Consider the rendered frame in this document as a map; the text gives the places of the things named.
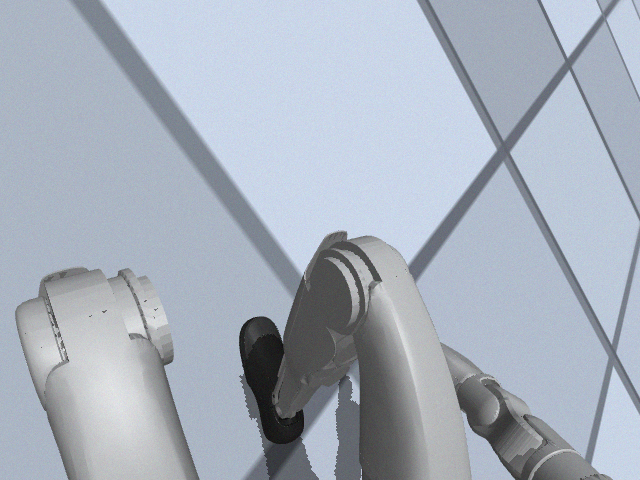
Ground right robot hand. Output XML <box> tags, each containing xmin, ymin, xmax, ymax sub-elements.
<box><xmin>440</xmin><ymin>342</ymin><xmax>484</xmax><ymax>394</ymax></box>

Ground right robot foot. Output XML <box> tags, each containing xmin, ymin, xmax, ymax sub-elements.
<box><xmin>239</xmin><ymin>317</ymin><xmax>304</xmax><ymax>444</ymax></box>

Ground right robot arm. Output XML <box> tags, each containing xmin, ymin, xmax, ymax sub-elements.
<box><xmin>457</xmin><ymin>374</ymin><xmax>613</xmax><ymax>480</ymax></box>

